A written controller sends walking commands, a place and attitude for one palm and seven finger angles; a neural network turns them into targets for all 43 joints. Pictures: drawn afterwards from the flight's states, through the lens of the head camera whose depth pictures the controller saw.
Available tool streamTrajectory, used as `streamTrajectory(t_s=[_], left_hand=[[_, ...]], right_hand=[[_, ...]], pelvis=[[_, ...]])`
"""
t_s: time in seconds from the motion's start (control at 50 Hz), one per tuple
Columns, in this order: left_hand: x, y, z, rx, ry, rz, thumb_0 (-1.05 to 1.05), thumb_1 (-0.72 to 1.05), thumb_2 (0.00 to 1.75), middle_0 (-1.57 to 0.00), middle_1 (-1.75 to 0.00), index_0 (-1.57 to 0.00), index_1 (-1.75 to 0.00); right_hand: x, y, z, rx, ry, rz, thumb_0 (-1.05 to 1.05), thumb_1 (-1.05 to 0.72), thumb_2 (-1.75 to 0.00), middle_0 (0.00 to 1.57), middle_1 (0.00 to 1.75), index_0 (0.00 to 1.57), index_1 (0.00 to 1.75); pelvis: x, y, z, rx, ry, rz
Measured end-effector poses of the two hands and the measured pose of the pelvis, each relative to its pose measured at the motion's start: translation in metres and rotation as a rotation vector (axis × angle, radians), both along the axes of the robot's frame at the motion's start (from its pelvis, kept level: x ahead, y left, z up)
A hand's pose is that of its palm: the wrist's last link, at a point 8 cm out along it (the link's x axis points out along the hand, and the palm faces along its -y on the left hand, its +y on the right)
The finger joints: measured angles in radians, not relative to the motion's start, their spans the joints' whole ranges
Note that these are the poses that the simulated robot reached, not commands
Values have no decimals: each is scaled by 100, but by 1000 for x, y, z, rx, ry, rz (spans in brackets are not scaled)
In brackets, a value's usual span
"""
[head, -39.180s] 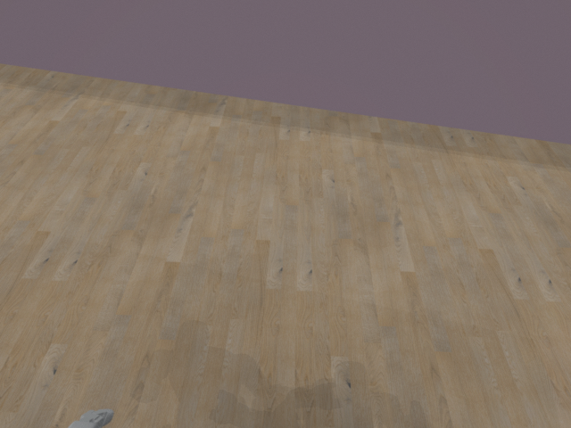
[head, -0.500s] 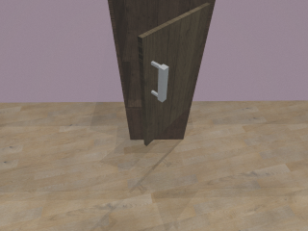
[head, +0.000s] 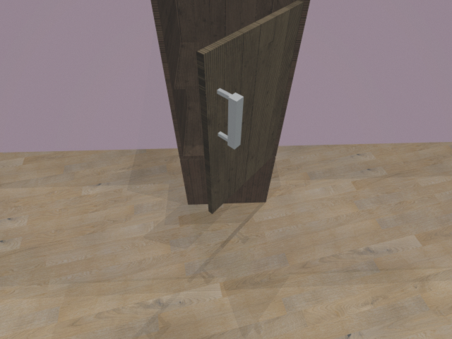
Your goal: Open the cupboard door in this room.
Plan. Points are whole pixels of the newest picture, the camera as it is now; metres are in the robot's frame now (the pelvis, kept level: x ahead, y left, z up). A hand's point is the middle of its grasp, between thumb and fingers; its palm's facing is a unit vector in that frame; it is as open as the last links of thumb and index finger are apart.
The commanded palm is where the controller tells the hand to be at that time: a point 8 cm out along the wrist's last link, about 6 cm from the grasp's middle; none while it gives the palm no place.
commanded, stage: walk to a spot facing it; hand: left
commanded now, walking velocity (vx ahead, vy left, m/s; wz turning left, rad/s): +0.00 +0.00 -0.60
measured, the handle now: (228, 119) +0.58 +0.03 +0.04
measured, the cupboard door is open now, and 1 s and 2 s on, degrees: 46 46 46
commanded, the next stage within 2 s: none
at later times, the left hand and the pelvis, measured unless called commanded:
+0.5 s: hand out of the picture +0.07 +0.17 -0.16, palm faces -0.20 -0.93 -0.30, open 7.3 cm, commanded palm none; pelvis -0.02 -0.03 +0.00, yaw -16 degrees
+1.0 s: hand (171, 314) +0.20 +0.13 -0.17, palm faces -0.50 -0.84 -0.22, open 7.4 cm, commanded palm none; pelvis +0.00 +0.00 +0.00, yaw -33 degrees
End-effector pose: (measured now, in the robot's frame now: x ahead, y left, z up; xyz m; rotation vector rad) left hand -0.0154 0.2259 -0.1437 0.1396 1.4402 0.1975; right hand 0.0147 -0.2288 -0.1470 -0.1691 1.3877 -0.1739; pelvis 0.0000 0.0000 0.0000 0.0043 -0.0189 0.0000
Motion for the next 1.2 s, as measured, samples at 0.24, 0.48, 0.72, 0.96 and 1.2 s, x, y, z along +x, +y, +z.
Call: streamTrajectory(t_s=[0.24,0.48,0.72,0.96,1.2], left_hand=[[36,13,-3,28,-9,-126,0,91,90,-20,-29,-20,-30],[89,-12,16,81,-128,-282,0,91,90,-20,-29,-20,-30],[135,-12,1,11,-124,-395,0,90,90,-20,-29,-21,-30],[217,-35,6,-43,-192,-589,0,91,90,-20,-29,-20,-30],[256,-117,13,-15,-283,-825,0,91,90,-20,-29,-20,-30]], right_hand=[[-21,-19,-6,-34,-60,-128,0,-91,-90,20,30,20,30],[-34,-61,-2,-38,-114,-253,1,-91,-90,20,30,20,30],[-1,-48,22,-104,-253,-337,0,-91,-90,19,30,20,30],[-81,-8,23,-106,-115,-464,0,-91,-90,20,30,20,30],[-176,-13,-3,-77,8,-727,1,-91,-90,20,30,20,30]], pelvis=[[-17,-4,-10,20,26,-148],[-24,-27,-5,25,25,-264],[-5,-6,-5,14,52,-398],[2,4,0,-27,53,-542],[-7,-18,-13,2,29,-702]])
